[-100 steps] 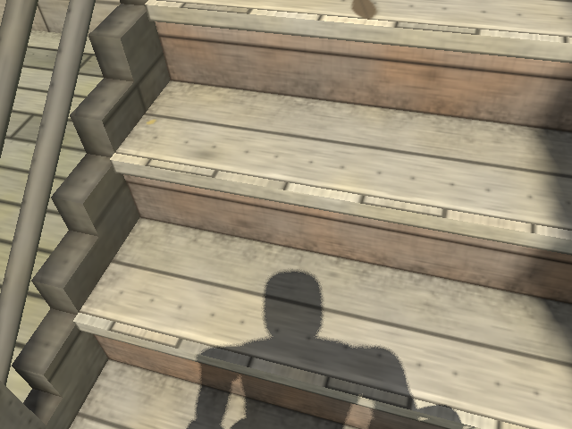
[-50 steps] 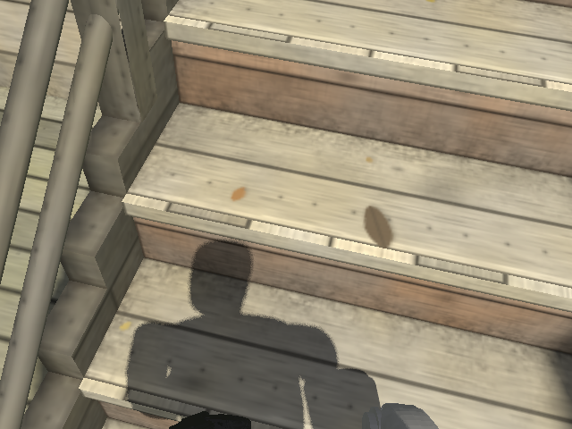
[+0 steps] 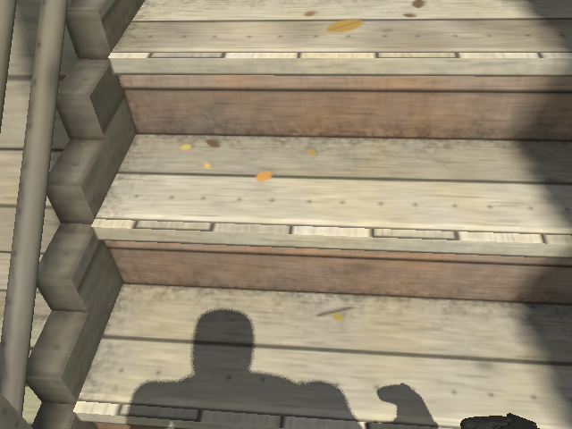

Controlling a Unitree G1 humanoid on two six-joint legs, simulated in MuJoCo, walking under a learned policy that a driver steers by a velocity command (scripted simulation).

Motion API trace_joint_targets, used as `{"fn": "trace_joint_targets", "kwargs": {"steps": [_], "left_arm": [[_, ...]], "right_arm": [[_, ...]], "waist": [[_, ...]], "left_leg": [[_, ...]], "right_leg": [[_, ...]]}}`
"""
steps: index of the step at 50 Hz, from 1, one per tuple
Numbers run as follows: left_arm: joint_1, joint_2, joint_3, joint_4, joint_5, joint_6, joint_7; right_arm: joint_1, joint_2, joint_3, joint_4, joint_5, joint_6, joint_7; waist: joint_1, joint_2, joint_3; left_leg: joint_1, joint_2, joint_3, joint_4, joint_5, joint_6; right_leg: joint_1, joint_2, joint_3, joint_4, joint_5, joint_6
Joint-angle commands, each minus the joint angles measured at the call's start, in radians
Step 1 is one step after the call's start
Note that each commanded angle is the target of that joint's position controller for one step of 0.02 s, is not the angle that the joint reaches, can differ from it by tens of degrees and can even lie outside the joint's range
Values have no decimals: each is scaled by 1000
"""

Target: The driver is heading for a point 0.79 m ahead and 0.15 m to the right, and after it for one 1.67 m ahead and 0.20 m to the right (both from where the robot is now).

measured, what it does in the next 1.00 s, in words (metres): climbs, turning right: left foot 0.19 m higher, then right foot 0.19 m higher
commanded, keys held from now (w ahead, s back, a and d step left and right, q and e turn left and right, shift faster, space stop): w+e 0.54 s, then w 0.30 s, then w+q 0.16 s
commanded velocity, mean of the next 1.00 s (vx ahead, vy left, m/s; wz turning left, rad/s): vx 0.46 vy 0.00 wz -0.40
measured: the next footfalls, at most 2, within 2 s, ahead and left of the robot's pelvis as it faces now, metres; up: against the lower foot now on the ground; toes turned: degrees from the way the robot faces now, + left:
left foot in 0.30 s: +0.29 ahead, +0.08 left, +0.19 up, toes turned -11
right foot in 0.80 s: +0.48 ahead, -0.32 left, +0.38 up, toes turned -30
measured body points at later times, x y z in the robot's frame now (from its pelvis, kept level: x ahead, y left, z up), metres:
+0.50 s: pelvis +0.20 -0.03 +0.15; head +0.20 -0.04 +0.60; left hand +0.33 +0.20 +0.01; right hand +0.23 -0.27 +0.00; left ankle +0.25 +0.09 -0.54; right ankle +0.11 -0.13 -0.33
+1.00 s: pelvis +0.40 -0.17 +0.31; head +0.42 -0.18 +0.76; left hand +0.62 -0.01 +0.18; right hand +0.37 -0.46 +0.19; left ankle +0.35 -0.04 -0.19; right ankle +0.44 -0.30 -0.35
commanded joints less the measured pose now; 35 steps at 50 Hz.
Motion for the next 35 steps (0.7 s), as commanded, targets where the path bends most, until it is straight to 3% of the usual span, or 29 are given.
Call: {"fn": "trace_joint_targets", "kwargs": {"steps": [1,2,3,4,6,7,9,10,11,12,13,14,15,16,17,18,19,20,21,22,23,25,27,28,29,31,33,34,35], "left_arm": [[309,143,60,98,8,-53,53],[445,247,90,152,-27,-42,55],[575,200,93,215,-20,-31,39],[655,120,67,254,14,-23,28],[599,-1,9,276,53,7,20],[515,-34,-17,276,67,16,15],[254,-56,-39,194,92,11,21],[165,-23,-33,156,81,-5,34],[199,19,-34,176,72,-26,41],[148,51,-42,141,43,-26,26],[188,127,-36,170,18,-8,6],[167,165,-24,170,-16,-40,-19],[244,197,-2,182,-67,-66,-24],[373,157,3,224,-56,-76,-38],[541,99,2,294,50,-70,-67],[498,43,-7,275,98,-57,-91],[394,-121,-34,263,115,-36,-100],[247,-88,-19,218,19,-30,-88],[157,-58,-4,172,-5,-37,-56],[53,-42,4,109,-2,-34,-37],[9,-65,-3,59,2,-26,-23],[6,-130,-19,12,22,6,-5],[-21,-169,-38,-3,-4,39,3],[-113,-159,-48,-39,-20,41,16],[-150,-151,-59,-39,-24,43,15],[-237,-150,-105,-117,-24,36,33],[-382,-85,-109,-188,-30,25,43],[-507,-37,-110,-266,-39,36,58],[-543,-10,-105,-301,-22,62,61]], "right_arm": [[88,36,-6,-30,-33,17,41],[198,109,17,6,-24,13,71],[90,116,31,-1,-23,5,85],[-67,104,33,-22,-2,-12,59],[-229,98,55,-100,10,-34,19],[-248,123,79,-129,11,-31,12],[-241,80,88,-196,37,-11,-7],[-260,25,77,-235,56,2,-28],[-359,-44,64,-311,61,35,-40],[-465,-9,83,-342,45,89,-31],[-441,41,94,-349,67,133,-12],[-302,24,84,-287,81,147,16],[-167,-18,75,-216,58,163,13],[-110,-44,54,-192,42,161,-1],[78,-24,56,-147,61,156,-10],[272,-76,41,-69,74,154,-23],[455,-107,26,32,33,141,-49],[458,-93,15,27,7,102,-64],[406,-47,21,95,31,66,-46],[318,48,37,140,32,45,-22],[257,149,59,190,37,30,-14],[181,216,86,222,41,4,-19],[90,181,67,196,14,-1,-26],[97,163,61,215,-14,-4,-24],[172,128,54,234,-24,-6,-23],[343,108,64,302,-53,14,-23],[427,55,66,321,-65,9,-21],[487,17,49,351,-86,15,-10],[518,-24,37,347,-79,8,4]], "waist": [[-41,-227,-61],[-47,-350,-80],[92,-360,29],[180,-327,99],[106,-39,127],[38,25,116],[-53,-39,131],[-73,-45,116],[-64,-30,64],[-97,-61,32],[-131,-170,22],[-179,-212,23],[-162,-203,-78],[-116,-223,-127],[-106,-145,-321],[-150,-9,-407],[-212,266,-268],[-249,233,-47],[-189,194,28],[-135,15,17],[-71,-81,8],[28,-87,33],[73,24,80],[75,19,98],[30,93,96],[6,33,109],[-54,-48,83],[-86,-19,66],[-94,33,37]], "left_leg": [[-56,9,-61,527,211,118],[-525,-118,-118,848,-101,42],[-967,-201,-300,1447,-276,66],[-1298,-219,-466,1882,-279,135],[-1544,-176,-449,2010,-129,226],[-1496,-125,-428,1968,-36,259],[-1200,-86,-317,1733,-87,253],[-1023,-74,-323,1558,-123,230],[-875,-38,-291,1281,-20,210],[-471,-63,-185,1038,-55,142],[-344,-124,-154,1035,-76,82],[-370,-185,-104,1036,18,68],[-466,-235,-43,787,-31,52],[-453,-267,-37,597,-77,75],[-150,-211,-279,601,58,201],[80,-91,-596,337,-56,317],[169,115,-1022,-8,-247,454],[-3,186,-1211,-118,-627,408],[-40,200,-1137,-77,-559,398],[-26,182,-968,-56,-404,354],[-21,153,-772,-32,-281,289],[-63,79,-497,-73,-106,186],[-138,92,-333,-198,-56,157],[-212,63,-278,-242,-89,131],[-195,61,-289,-275,-81,165],[26,151,-383,-297,-10,200],[200,133,-311,-331,-18,202],[196,133,-279,-373,76,184],[213,147,-271,-405,128,196]], "right_leg": [[281,-8,256,-319,635,-127],[567,-177,622,-366,830,-310],[685,-242,816,-414,439,-350],[690,-207,798,-343,87,-264],[641,-213,674,-297,61,-188],[508,-197,615,-302,39,-156],[93,-126,434,-476,158,-155],[-67,-88,383,-535,179,-137],[-137,-63,346,-613,137,-118],[-407,-77,316,-877,285,-175],[-422,-125,338,-873,636,-232],[-226,-157,234,-704,1370,-232],[147,-166,191,-556,1702,-225],[348,-160,176,-426,1860,-234],[275,-118,151,-166,2020,-194],[98,-89,183,78,1735,-193],[-300,87,188,505,580,-135],[-611,109,260,1082,413,-109],[-746,106,252,1317,353,-127],[-800,125,266,1392,310,-175],[-829,108,263,1320,288,-209],[-819,82,208,1197,222,-229],[-802,40,136,1209,29,-205],[-770,8,106,1129,26,-214],[-799,20,57,1337,-25,-203],[-1087,18,148,1435,-103,-241],[-1179,-11,115,1131,-20,-228],[-1114,-61,88,951,-1,-209],[-1067,-78,38,918,11,-183]]}}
